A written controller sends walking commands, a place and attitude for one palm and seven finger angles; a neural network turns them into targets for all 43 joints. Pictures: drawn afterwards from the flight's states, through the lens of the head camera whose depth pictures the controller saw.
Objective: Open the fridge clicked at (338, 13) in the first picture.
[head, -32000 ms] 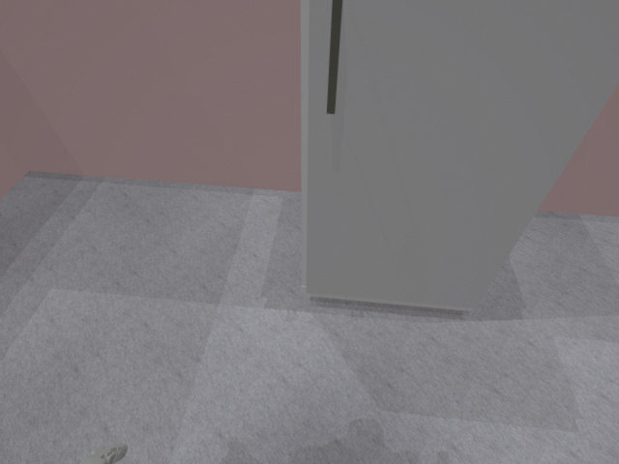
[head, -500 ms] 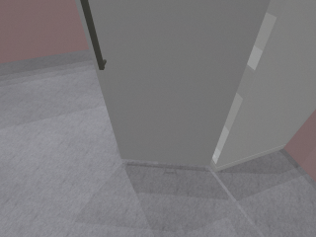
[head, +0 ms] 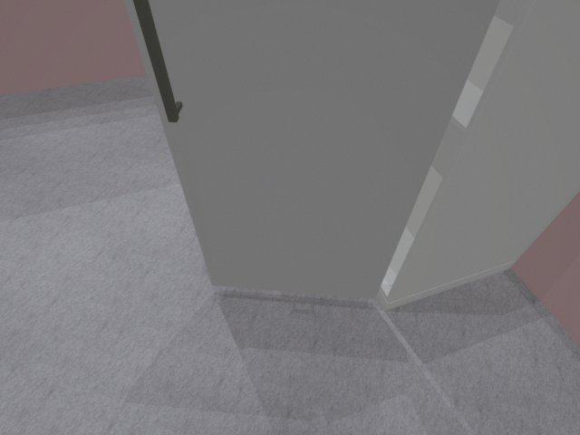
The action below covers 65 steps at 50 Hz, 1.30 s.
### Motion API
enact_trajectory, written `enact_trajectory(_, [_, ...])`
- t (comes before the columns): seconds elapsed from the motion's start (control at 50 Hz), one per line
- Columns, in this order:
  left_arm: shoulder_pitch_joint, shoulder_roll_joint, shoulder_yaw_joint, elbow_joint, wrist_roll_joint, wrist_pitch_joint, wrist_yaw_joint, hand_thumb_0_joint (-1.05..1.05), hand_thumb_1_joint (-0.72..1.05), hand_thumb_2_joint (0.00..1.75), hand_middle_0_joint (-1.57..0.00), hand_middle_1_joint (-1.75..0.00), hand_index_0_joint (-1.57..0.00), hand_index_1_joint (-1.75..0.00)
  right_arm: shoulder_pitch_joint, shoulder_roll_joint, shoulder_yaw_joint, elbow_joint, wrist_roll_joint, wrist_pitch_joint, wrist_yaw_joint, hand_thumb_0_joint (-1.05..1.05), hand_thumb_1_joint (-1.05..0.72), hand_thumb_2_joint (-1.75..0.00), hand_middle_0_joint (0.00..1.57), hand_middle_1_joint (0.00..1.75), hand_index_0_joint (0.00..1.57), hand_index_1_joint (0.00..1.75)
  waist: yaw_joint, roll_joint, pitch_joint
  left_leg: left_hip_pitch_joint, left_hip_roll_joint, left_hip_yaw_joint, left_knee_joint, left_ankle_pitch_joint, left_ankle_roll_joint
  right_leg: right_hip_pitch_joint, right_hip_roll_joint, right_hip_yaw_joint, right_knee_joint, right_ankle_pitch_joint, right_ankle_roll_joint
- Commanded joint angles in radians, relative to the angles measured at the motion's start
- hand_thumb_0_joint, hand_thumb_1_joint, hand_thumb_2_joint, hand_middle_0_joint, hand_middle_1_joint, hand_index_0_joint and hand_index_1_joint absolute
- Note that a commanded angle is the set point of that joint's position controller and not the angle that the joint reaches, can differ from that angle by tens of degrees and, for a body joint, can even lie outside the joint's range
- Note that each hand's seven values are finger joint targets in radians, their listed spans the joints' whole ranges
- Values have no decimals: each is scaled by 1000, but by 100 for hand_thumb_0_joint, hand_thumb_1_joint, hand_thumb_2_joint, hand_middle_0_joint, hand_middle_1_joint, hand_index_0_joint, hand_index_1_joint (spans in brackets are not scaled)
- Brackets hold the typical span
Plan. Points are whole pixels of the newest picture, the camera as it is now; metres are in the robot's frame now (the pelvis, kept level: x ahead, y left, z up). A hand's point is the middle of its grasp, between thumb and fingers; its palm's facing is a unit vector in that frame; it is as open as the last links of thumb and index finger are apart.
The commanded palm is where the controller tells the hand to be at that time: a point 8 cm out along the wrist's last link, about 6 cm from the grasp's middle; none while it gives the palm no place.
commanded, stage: look to check the result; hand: left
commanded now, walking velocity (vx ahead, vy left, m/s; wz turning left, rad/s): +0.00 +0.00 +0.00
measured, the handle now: (160, 53) +0.68 +0.27 +0.19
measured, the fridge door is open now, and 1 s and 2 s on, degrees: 66 66 66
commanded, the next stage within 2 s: stand and wait in 0.32 s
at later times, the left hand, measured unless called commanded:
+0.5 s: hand out of the picture +0.09 +0.22 -0.16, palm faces -0.03 -0.94 -0.33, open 7.4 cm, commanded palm none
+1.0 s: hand out of the picture +0.09 +0.22 -0.16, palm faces -0.04 -0.94 -0.33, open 7.4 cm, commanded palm none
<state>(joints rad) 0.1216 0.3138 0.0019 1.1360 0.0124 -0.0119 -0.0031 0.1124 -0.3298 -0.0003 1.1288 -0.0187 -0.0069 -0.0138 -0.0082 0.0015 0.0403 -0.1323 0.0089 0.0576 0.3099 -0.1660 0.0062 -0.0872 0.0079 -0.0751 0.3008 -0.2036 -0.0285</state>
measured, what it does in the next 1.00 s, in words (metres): stands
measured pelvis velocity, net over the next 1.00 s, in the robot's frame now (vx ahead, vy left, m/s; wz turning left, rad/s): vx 0.01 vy -0.02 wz -0.02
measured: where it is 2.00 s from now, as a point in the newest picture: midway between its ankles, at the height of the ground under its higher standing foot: outside the picture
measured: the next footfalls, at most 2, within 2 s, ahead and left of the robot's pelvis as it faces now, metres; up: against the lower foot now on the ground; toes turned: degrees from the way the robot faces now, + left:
none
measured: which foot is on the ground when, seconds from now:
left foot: down 0.00-1.00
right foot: down 0.00-1.00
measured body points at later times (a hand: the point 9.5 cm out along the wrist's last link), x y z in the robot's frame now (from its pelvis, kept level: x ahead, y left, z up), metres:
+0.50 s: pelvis +0.01 -0.01 +0.00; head +0.02 -0.02 +0.45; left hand +0.10 +0.27 -0.13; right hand +0.08 -0.31 -0.14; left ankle +0.00 +0.11 -0.75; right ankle -0.02 -0.10 -0.75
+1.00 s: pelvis +0.01 -0.02 +0.00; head +0.02 -0.03 +0.45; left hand +0.09 +0.27 -0.13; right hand +0.06 -0.31 -0.14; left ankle +0.00 +0.11 -0.75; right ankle -0.02 -0.10 -0.75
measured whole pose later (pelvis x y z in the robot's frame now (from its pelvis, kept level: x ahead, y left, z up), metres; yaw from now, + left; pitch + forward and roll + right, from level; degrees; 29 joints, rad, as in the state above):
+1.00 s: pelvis +0.01 -0.02 +0.00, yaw -1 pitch -1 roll +0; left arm 0.11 0.32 0.00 1.13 0.01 -0.02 0.00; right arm 0.12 -0.33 0.00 1.13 -0.02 0.00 -0.02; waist -0.01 0.01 0.04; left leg -0.10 0.04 0.07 0.30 -0.17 -0.02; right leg -0.05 0.04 -0.06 0.28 -0.20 -0.05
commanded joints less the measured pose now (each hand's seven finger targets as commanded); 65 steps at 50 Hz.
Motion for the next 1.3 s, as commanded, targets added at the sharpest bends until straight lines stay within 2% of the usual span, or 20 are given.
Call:
enact_trajectory(0.0, [-38, 203, 36, -58, -2, -28, 13, 0, 90, 90, -20, -30, -20, -30, -31, -196, -32, -59, 4, -20, -11, 0, -90, -90, 20, 30, 20, 30, -2, 5, -105, 58, 134, -120, -26, 203, 15, 4, -155, 131, -46, 221, -18])
enact_trajectory(0.2, [-38, 207, 35, -55, -2, -29, 17, 0, 90, 90, -20, -30, -20, -30, -30, -193, -34, -56, 4, -16, -11, 0, -90, -90, 20, 30, 20, 30, -2, -25, -95, 69, 134, -113, -27, 203, 14, 4, -155, 134, -48, 263, -16])
enact_trajectory(0.3, [-38, 211, 37, -60, -2, -31, 19, 0, 90, 90, -20, -30, -20, -30, -32, -191, -34, -56, 5, -17, -10, 0, -90, -90, 20, 30, 20, 30, -1, -9, -95, 73, 135, -108, -23, 229, 12, 16, -157, 136, -45, 301, -15])
enact_trajectory(0.46, [-43, 210, 37, -63, -3, -30, 19, 0, 90, 90, -20, -30, -20, -30, -31, -191, -34, -56, 4, -15, -11, 0, -90, -90, 20, 30, 20, 30, 0, -11, -68, 60, 133, -103, -33, 185, 8, 10, -155, 146, -57, 283, -11])
enact_trajectory(0.54, [-45, 208, 39, -65, -3, -30, 18, 0, 90, 90, -20, -30, -20, -30, -30, -189, -34, -57, 3, -15, -11, 0, -90, -90, 20, 30, 20, 30, -1, -2, -72, 63, 134, -101, -33, 177, 7, 11, -153, 151, -61, 275, -11])
enact_trajectory(0.58, [-41, 212, 41, -67, -2, -32, 19, 0, 90, 90, -20, -30, -20, -30, -25, -191, -33, -58, 4, -16, -12, 0, -90, -90, 20, 30, 20, 30, 0, 4, -96, 71, 135, -101, -26, 206, 7, 29, -152, 150, -55, 304, -11])
enact_trajectory(0.66, [-45, 209, 40, -66, -4, -31, 19, 0, 90, 90, -20, -30, -20, -30, -25, -193, -34, -57, 4, -17, -13, 0, -90, -90, 20, 30, 20, 30, 0, 6, -90, 69, 137, -100, -31, 204, 6, 32, -154, 148, -54, 304, -13])
enact_trajectory(0.68, [-39, 212, 42, -67, -3, -31, 19, 0, 90, 90, -20, -30, -20, -30, -22, -191, -33, -59, 6, -16, -14, 0, -90, -90, 20, 30, 20, 30, 2, -8, -95, 76, 137, -99, -26, 214, 7, 30, -151, 147, -53, 315, -10])
enact_trajectory(0.84, [-43, 209, 40, -64, -4, -30, 19, 0, 90, 90, -20, -30, -20, -30, -17, -193, -34, -54, 4, -13, -14, 0, -90, -90, 20, 30, 20, 30, -1, -5, -72, 68, 137, -97, -33, 173, 5, 17, -152, 157, -65, 286, -9])
enact_trajectory(0.98, [-38, 214, 40, -63, -3, -31, 20, 0, 90, 90, -20, -30, -20, -30, -12, -193, -35, -55, 6, -13, -14, 0, -90, -90, 20, 30, 20, 30, -2, -19, -91, 84, 138, -96, -29, 184, 7, 19, -150, 157, -64, 296, -7])
enact_trajectory(1.14, [-49, 213, 36, -62, -4, -29, 17, 0, 90, 90, -20, -30, -20, -30, -18, -196, -34, -51, 4, -13, -11, 0, -90, -90, 20, 30, 20, 30, -4, -6, -56, 64, 140, -98, -47, 144, 6, 1, -148, 161, -76, 233, -11])
enact_trajectory(1.2, [-47, 213, 36, -62, -3, -29, 17, 0, 90, 90, -20, -30, -20, -30, -17, -196, -35, -52, 4, -14, -12, 0, -90, -90, 20, 30, 20, 30, -4, -2, -79, 78, 142, -99, -44, 155, 8, 7, -149, 160, -74, 232, -13])
enact_trajectory(1.28, [-47, 217, 37, -64, -2, -30, 17, 0, 90, 90, -20, -30, -20, -30, -22, -200, -34, -54, 6, -15, -12, 0, -90, -90, 20, 30, 20, 30, -2, -9, -76, 78, 142, -101, -44, 172, 7, 8, -145, 159, -70, 250, -13])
